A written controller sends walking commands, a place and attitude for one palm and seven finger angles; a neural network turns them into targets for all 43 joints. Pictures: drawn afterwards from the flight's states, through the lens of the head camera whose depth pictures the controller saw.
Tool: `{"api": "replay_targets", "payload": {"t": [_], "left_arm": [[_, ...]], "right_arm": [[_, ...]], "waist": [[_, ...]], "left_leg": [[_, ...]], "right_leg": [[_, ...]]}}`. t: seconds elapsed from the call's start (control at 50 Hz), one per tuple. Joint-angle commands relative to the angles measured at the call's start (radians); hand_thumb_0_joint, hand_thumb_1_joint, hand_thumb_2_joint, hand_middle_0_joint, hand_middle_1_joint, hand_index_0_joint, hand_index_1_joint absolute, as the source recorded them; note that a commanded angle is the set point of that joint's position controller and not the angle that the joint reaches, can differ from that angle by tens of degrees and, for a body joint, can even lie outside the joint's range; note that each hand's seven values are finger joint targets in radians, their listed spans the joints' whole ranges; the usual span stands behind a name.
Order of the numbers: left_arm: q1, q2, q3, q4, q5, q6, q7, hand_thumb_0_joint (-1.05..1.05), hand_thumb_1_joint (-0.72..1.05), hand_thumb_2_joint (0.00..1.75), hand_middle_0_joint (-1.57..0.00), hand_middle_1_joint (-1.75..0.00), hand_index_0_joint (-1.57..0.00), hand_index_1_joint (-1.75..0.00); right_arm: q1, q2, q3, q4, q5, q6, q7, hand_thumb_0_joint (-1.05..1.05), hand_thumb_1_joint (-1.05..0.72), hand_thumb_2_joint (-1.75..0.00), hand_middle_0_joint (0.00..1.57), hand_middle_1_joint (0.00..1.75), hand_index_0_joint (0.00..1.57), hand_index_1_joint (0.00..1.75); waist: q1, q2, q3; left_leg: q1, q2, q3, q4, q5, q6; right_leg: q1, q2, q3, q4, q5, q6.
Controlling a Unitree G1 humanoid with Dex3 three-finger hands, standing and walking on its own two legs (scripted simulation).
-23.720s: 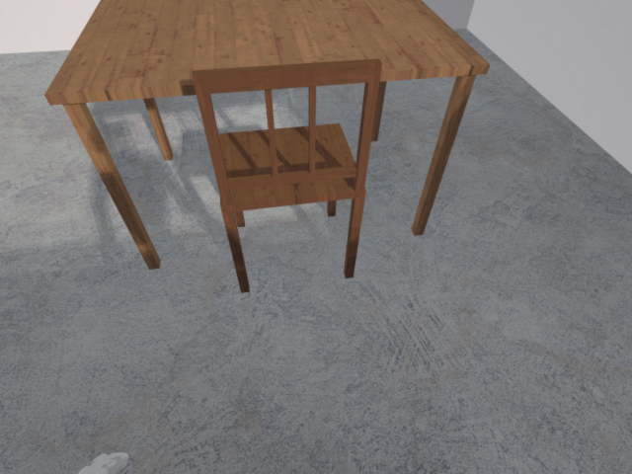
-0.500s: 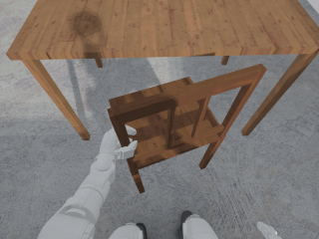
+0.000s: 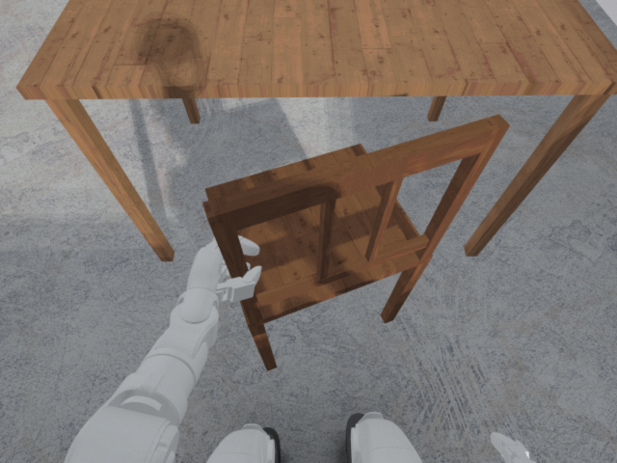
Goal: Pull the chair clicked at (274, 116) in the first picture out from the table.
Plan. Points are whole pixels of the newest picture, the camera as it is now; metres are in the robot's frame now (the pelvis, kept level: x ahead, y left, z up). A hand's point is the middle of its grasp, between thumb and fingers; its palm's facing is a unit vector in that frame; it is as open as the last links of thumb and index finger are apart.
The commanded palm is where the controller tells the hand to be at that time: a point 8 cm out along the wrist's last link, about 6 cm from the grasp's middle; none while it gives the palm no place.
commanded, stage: step backward, pulling the chair out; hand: left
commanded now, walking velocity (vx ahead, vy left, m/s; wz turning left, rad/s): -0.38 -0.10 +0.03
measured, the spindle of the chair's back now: (324, 241) +0.44 -0.02 -0.08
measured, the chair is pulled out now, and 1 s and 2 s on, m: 0.15 0.19 0.39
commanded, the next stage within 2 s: none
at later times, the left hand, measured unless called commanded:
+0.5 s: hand (246, 298) +0.33 +0.10 -0.06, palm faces -0.06 -0.98 -0.20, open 5.9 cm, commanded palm +0.34 +0.15 -0.05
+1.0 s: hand (248, 309) +0.32 +0.09 -0.06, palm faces +0.00 -0.98 -0.20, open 6.0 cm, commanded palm +0.30 +0.15 -0.05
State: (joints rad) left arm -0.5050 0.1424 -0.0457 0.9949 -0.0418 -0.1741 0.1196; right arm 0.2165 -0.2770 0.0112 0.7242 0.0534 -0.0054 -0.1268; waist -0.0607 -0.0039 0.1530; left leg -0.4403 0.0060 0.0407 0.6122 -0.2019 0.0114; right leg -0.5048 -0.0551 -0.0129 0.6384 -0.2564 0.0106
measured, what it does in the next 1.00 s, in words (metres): steps on the spot: right foot, then left foot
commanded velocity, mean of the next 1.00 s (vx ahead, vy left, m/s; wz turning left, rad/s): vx -0.38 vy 0.00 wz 0.03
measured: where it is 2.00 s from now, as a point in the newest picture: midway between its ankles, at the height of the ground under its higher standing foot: outside the picture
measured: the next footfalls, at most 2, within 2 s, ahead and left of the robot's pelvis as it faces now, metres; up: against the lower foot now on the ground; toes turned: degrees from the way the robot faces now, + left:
right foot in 0.08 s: +0.11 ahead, -0.14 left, +0.00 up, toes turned -3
left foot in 0.72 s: +0.01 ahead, +0.12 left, +0.00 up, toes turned +0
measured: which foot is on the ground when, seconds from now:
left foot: down 0.00-0.58, up 0.60-0.70, down 0.72-0.94, up 0.96-1.00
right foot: up 0.00-0.06, down 0.08-1.00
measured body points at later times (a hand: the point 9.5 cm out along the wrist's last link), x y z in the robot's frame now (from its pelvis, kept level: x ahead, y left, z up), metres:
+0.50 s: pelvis -0.03 -0.02 +0.00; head +0.06 -0.02 +0.44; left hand +0.33 +0.15 -0.04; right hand +0.08 -0.27 -0.13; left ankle +0.07 +0.12 -0.72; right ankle +0.07 -0.14 -0.72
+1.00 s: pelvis -0.06 -0.03 +0.01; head +0.05 -0.05 +0.44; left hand +0.31 +0.14 -0.04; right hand +0.05 -0.27 -0.13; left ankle -0.05 +0.12 -0.69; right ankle +0.01 -0.14 -0.72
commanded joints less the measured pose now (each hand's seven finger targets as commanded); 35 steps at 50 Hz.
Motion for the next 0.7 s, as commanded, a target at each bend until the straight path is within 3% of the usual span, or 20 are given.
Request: {"api": "replay_targets", "payload": {"t": [0.0,0.04,0.06,0.1,0.12,0.18,0.22,0.28,0.32,0.38,0.42,0.48,0.5,0.52,0.54,0.56,0.58,0.64,0.66,0.68], "left_arm": [[-0.37,0.143,0.026,-0.242,0.03,-0.069,0.0,0.0,0.9,0.9,-0.5,-1.45,-0.5,-1.45],[-0.353,0.165,0.039,-0.224,0.038,-0.074,-0.006,0.0,0.9,0.9,-0.5,-1.45,-0.5,-1.45],[-0.335,0.187,0.048,-0.197,0.042,-0.069,-0.011,0.0,0.9,0.9,-0.5,-1.45,-0.5,-1.45],[-0.37,0.17,0.015,-0.213,0.042,-0.072,-0.019,0.0,0.9,0.9,-0.5,-1.45,-0.5,-1.45],[-0.358,0.209,0.045,-0.211,0.037,-0.077,-0.011,0.0,0.9,0.9,-0.5,-1.45,-0.5,-1.45],[-0.309,0.243,0.067,-0.187,0.035,-0.082,-0.002,0.0,0.9,0.9,-0.5,-1.45,-0.5,-1.45],[-0.329,0.231,0.061,-0.21,0.039,-0.08,-0.004,0.0,0.9,0.9,-0.5,-1.45,-0.5,-1.45],[-0.33,0.208,0.053,-0.227,0.036,-0.079,-0.003,0.0,0.9,0.9,-0.5,-1.45,-0.5,-1.45],[-0.344,0.176,0.029,-0.226,0.021,-0.085,-0.01,0.0,0.9,0.9,-0.5,-1.45,-0.5,-1.45],[-0.342,0.168,0.027,-0.251,0.029,-0.085,-0.007,0.0,0.9,0.9,-0.5,-1.45,-0.5,-1.45],[-0.336,0.169,0.031,-0.249,0.031,-0.089,-0.009,0.0,0.9,0.9,-0.5,-1.45,-0.5,-1.45],[-0.337,0.217,0.054,-0.246,0.039,-0.099,-0.012,0.0,0.9,0.9,-0.5,-1.45,-0.5,-1.45],[-0.341,0.214,0.042,-0.24,0.043,-0.101,-0.014,0.0,0.9,0.9,-0.5,-1.45,-0.5,-1.45],[-0.335,0.227,0.044,-0.241,0.044,-0.101,-0.013,0.0,0.9,0.9,-0.5,-1.45,-0.5,-1.45],[-0.314,0.247,0.055,-0.222,0.044,-0.094,-0.007,0.0,0.9,0.9,-0.5,-1.45,-0.5,-1.45],[-0.293,0.268,0.074,-0.199,0.043,-0.087,0.0,0.0,0.9,0.9,-0.5,-1.45,-0.5,-1.45],[-0.287,0.249,0.072,-0.18,0.044,-0.077,0.001,0.0,0.9,0.9,-0.5,-1.45,-0.5,-1.45],[-0.308,0.236,0.082,-0.201,0.039,-0.056,-0.002,0.0,0.9,0.9,-0.5,-1.45,-0.5,-1.45],[-0.302,0.235,0.076,-0.194,0.04,-0.051,0.0,0.0,0.9,0.9,-0.5,-1.45,-0.5,-1.45],[-0.299,0.231,0.079,-0.203,0.038,-0.052,0.002,0.0,0.9,0.9,-0.5,-1.45,-0.5,-1.45]], "right_arm": [[-0.006,-0.099,-0.031,-0.115,-0.016,-0.038,-0.005,0.0,-0.9,-0.9,0.2,0.3,0.2,0.3],[0.036,-0.104,-0.043,-0.1,-0.017,-0.04,-0.003,0.0,-0.9,-0.9,0.2,0.3,0.2,0.3],[0.034,-0.106,-0.047,-0.099,-0.016,-0.038,-0.005,0.0,-0.9,-0.9,0.2,0.3,0.2,0.3],[0.007,-0.099,-0.042,-0.109,-0.015,-0.033,-0.002,0.0,-0.9,-0.9,0.2,0.3,0.2,0.3],[0.023,-0.104,-0.052,-0.101,-0.01,-0.035,-0.004,0.0,-0.9,-0.9,0.2,0.3,0.2,0.3],[0.034,-0.089,-0.045,-0.084,-0.007,-0.044,-0.006,0.0,-0.9,-0.9,0.2,0.3,0.2,0.3],[0.014,-0.084,-0.031,-0.089,-0.011,-0.05,-0.007,0.0,-0.9,-0.9,0.2,0.3,0.2,0.3],[-0.011,-0.112,-0.032,-0.107,-0.012,-0.044,-0.014,0.0,-0.9,-0.9,0.2,0.3,0.2,0.3],[-0.029,-0.11,-0.035,-0.131,-0.006,-0.039,-0.002,0.0,-0.9,-0.9,0.2,0.3,0.2,0.3],[-0.044,-0.103,-0.025,-0.14,-0.015,-0.04,-0.007,0.0,-0.9,-0.9,0.2,0.3,0.2,0.3],[-0.022,-0.098,-0.029,-0.128,-0.017,-0.047,-0.006,0.0,-0.9,-0.9,0.2,0.3,0.2,0.3],[0.006,-0.09,-0.038,-0.119,-0.015,-0.055,-0.012,0.0,-0.9,-0.9,0.2,0.3,0.2,0.3],[0.004,-0.086,-0.038,-0.124,-0.014,-0.055,-0.014,0.0,-0.9,-0.9,0.2,0.3,0.2,0.3],[0.001,-0.08,-0.037,-0.123,-0.012,-0.056,-0.012,0.0,-0.9,-0.9,0.2,0.3,0.2,0.3],[0.015,-0.077,-0.037,-0.105,-0.007,-0.054,-0.009,0.0,-0.9,-0.9,0.2,0.3,0.2,0.3],[0.026,-0.088,-0.045,-0.088,-0.001,-0.054,-0.007,0.0,-0.9,-0.9,0.2,0.3,0.2,0.3],[0.011,-0.078,-0.034,-0.085,-0.007,-0.052,-0.003,0.0,-0.9,-0.9,0.2,0.3,0.2,0.3],[0.01,-0.071,-0.006,-0.079,-0.007,-0.067,-0.003,0.0,-0.9,-0.9,0.2,0.3,0.2,0.3],[0.007,-0.078,0.0,-0.074,-0.008,-0.068,-0.009,0.0,-0.9,-0.9,0.2,0.3,0.2,0.3],[0.018,-0.111,-0.011,-0.071,-0.01,-0.07,-0.015,0.0,-0.9,-0.9,0.2,0.3,0.2,0.3]], "waist": [[0.033,0.178,-0.469],[0.019,0.083,-0.536],[0.014,0.04,-0.53],[0.017,0.041,-0.426],[0.018,-0.013,-0.446],[0.014,-0.099,-0.492],[0.009,-0.086,-0.501],[0.016,0.022,-0.497],[0.027,0.044,-0.444],[0.036,0.222,-0.405],[0.036,0.193,-0.445],[0.018,0.027,-0.491],[0.01,-0.021,-0.46],[0.013,-0.05,-0.425],[0.024,-0.114,-0.402],[0.028,-0.169,-0.406],[0.04,-0.16,-0.408],[0.024,-0.158,-0.443],[0.019,-0.116,-0.414],[0.021,-0.005,-0.431]], "left_leg": [[0.183,0.262,-0.253,-0.187,0.199,0.086],[0.237,0.217,-0.174,-0.075,0.397,0.047],[0.196,0.188,-0.145,-0.058,0.349,0.018],[0.091,0.134,-0.125,-0.037,0.035,-0.02],[0.124,0.101,-0.104,0.004,-0.063,-0.029],[0.234,0.029,-0.061,0.106,-0.153,-0.045],[0.232,0.045,-0.07,0.021,-0.069,-0.037],[0.215,0.146,-0.163,-0.134,0.195,0.005],[0.137,0.201,-0.205,-0.203,-0.015,0.042],[0.061,0.232,-0.24,-0.275,-0.145,0.067],[0.13,0.231,-0.228,-0.22,-0.017,0.07],[0.166,0.161,-0.124,-0.092,0.082,0.023],[0.143,0.114,-0.091,-0.045,-0.029,-0.005],[0.152,0.064,-0.07,0.028,-0.211,-0.022],[0.209,0.016,-0.046,0.163,-0.264,-0.038],[0.262,-0.012,-0.048,0.298,-0.24,-0.047],[0.208,-0.008,-0.075,0.354,-0.257,-0.045],[0.148,0.022,-0.114,0.076,-0.248,-0.036],[0.173,0.03,-0.105,-0.083,-0.161,-0.032],[0.175,0.106,-0.183,-0.236,0.049,-0.001]], "right_leg": [[0.219,0.002,0.019,0.06,0.002,-0.021],[0.307,-0.031,0.039,-0.054,0.314,-0.02],[0.336,-0.066,0.069,-0.066,0.412,-0.033],[0.247,-0.141,0.131,-0.121,0.216,-0.083],[0.214,-0.173,0.179,-0.198,0.121,-0.101],[0.187,-0.258,0.211,-0.296,0.175,-0.126],[0.233,-0.223,0.147,-0.249,0.249,-0.093],[0.25,-0.072,0.041,-0.106,0.191,-0.016],[0.246,-0.03,0.041,-0.066,-0.086,-0.018],[0.236,0.004,0.022,0.038,-0.127,-0.027],[0.249,0.006,0.024,0.009,-0.047,-0.029],[0.289,-0.066,0.094,-0.11,0.17,-0.035],[0.243,-0.124,0.146,-0.168,0.105,-0.064],[0.142,-0.189,0.206,-0.27,-0.082,-0.095],[0.034,-0.252,0.253,-0.381,-0.276,-0.126],[-0.013,-0.301,0.3,-0.446,-0.315,-0.163],[0.06,-0.31,0.279,-0.424,-0.182,-0.179],[0.27,-0.257,0.154,-0.266,0.201,-0.128],[0.266,-0.207,0.098,-0.206,0.213,-0.087],[0.278,-0.123,0.048,-0.094,0.202,-0.038]]}}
